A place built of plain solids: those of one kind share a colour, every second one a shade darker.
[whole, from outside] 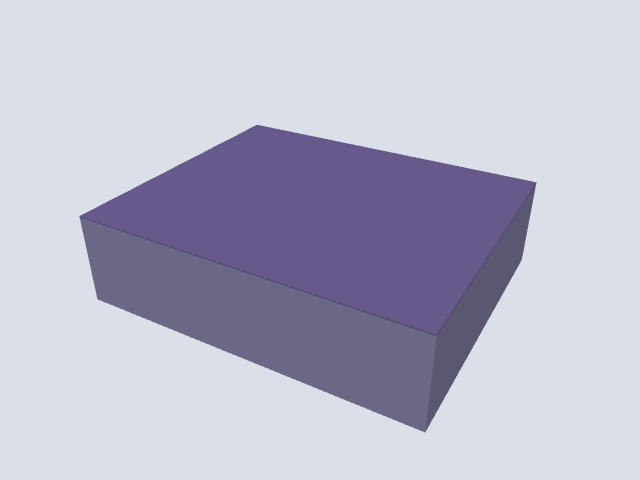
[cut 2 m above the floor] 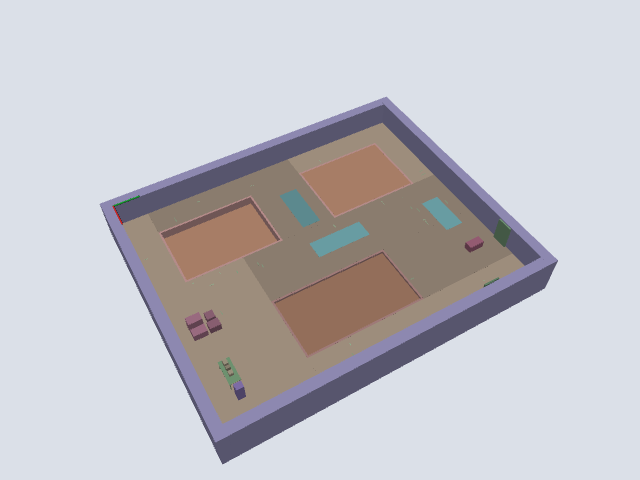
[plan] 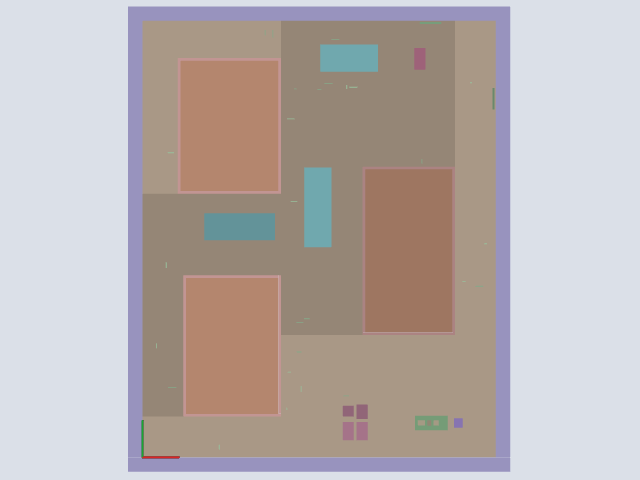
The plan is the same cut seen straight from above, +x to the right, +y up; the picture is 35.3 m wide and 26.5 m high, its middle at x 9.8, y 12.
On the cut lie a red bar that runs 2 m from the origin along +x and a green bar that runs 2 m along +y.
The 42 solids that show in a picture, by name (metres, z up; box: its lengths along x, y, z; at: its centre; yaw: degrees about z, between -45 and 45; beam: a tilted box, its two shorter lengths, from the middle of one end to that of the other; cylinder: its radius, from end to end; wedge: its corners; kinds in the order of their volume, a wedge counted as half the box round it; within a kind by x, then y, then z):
{
 "wall_1": {"box": [0.8, 24.1, 6.92], "at": [-0.4, 12.05, 2.16]},
 "wall_2": {"box": [21.1, 0.8, 6.92], "at": [9.75, -0.4, 2.16]},
 "wall_3": {"box": [21.1, 0.8, 6.92], "at": [9.75, 24.5, 2.16]},
 "wall_4": {"box": [0.8, 24.1, 6.92], "at": [19.9, 12.05, 2.16]},
 "floor_deck_1": {"box": [1.95, 9.55, 1.3], "at": [0.97, 19.32, -0.65]},
 "floor_deck_2": {"box": [2.25, 12.3, 1.3], "at": [1.12, 8.4, -0.65]},
 "floor_deck_3": {"box": [5.7, 2.05, 1.3], "at": [4.8, 23.07, -0.65]},
 "floor_deck_4": {"box": [5.4, 4.5, 1.3], "at": [4.95, 12.3, -0.65]},
 "floor_deck_5": {"box": [19.5, 2.25, 1.3], "at": [9.75, 1.12, -0.65]},
 "floor_deck_6": {"box": [4.5, 17.35, 1.3], "at": [9.9, 15.43, -0.65]},
 "floor_deck_7": {"box": [11.85, 4.5, 1.3], "at": [13.57, 4.5, -0.65]},
 "floor_deck_8": {"box": [5.1, 8.05, 1.3], "at": [14.7, 20.07, -0.65]},
 "floor_deck_9": {"box": [2.25, 17.35, 1.3], "at": [18.38, 15.43, -0.65]},
 "floor_lift_1": {"box": [5.4, 7.2, 1.3], "at": [4.8, 18.3, -0.65]},
 "floor_lift_2": {"box": [5.1, 7.5, 0.59], "at": [4.95, 6.15, -1.01]},
 "floor_lift_3": {"box": [4.8, 9.0, 1.12], "at": [14.7, 11.4, -0.74]},
 "ceil_1": {"box": [21.1, 25.7, 0.1], "at": [9.75, 12.05, 5.57]},
 "floor_trim_1": {"box": [0.15, 7.2, 1.3], "at": [2.02, 18.3, -0.65]},
 "floor_trim_2": {"box": [0.15, 7.5, 1.3], "at": [2.33, 6.15, -0.65]},
 "floor_trim_3": {"box": [5.55, 0.15, 1.3], "at": [4.73, 21.98, -0.65]},
 "floor_trim_4": {"box": [5.7, 0.15, 1.3], "at": [4.8, 14.62, -0.65]},
 "floor_trim_5": {"box": [5.25, 0.15, 1.3], "at": [4.88, 9.97, -0.65]},
 "floor_trim_6": {"box": [5.4, 0.15, 1.3], "at": [4.95, 2.33, -0.65]},
 "floor_trim_7": {"box": [0.15, 7.65, 1.3], "at": [7.58, 6.22, -0.65]},
 "floor_trim_8": {"box": [0.15, 7.35, 1.3], "at": [7.58, 18.37, -0.65]},
 "floor_trim_9": {"box": [0.15, 9.0, 1.3], "at": [12.22, 11.4, -0.65]},
 "floor_trim_10": {"box": [4.95, 0.15, 1.3], "at": [14.63, 15.97, -0.65]},
 "floor_trim_11": {"box": [5.1, 0.15, 1.3], "at": [14.7, 6.83, -0.65]},
 "floor_trim_12": {"box": [0.15, 9.15, 1.3], "at": [17.18, 11.47, -0.65]},
 "case_cases_1": {"box": [0.62, 1.0, 0.92], "at": [11.36, 1.45, 0.46]},
 "case_cases_2": {"box": [0.62, 0.6, 0.56], "at": [11.36, 2.55, 0.28]},
 "case_cases_3": {"box": [0.62, 1.0, 0.56], "at": [12.13, 1.45, 0.28]},
 "case_cases_4": {"box": [0.62, 0.8, 0.56], "at": [12.13, 2.52, 0.28]},
 "vinyl_1": {"box": [3.9, 1.5, 0.05], "at": [5.36, 12.73, -0.02]},
 "vinyl_2": {"box": [1.5, 4.4, 0.05], "at": [9.68, 13.8, -0.02]},
 "vinyl_3": {"box": [3.2, 1.5, 0.05], "at": [11.41, 22.04, -0.02]},
 "scenery_1": {"box": [1.2, 0.12, 2.8], "at": [15.9, 23.98, 1.4]},
 "scenery_2": {"box": [0.12, 1.2, 2.6], "at": [19.38, 19.8, 1.3]},
 "case_stray_1": {"box": [0.62, 1.2, 0.56], "at": [15.31, 22.0, 0.28]},
 "chairs_props_1": {"box": [0.48, 0.52, 1.34], "at": [17.44, 1.9, 0.67]},
 "table_props_1": {"box": [1.8, 0.8, 0.05], "at": [15.95, 1.9, 0.76]},
 "prop_props_1": {"box": [0.4, 0.3, 0.34], "at": [15.4, 1.9, 0.95]}
}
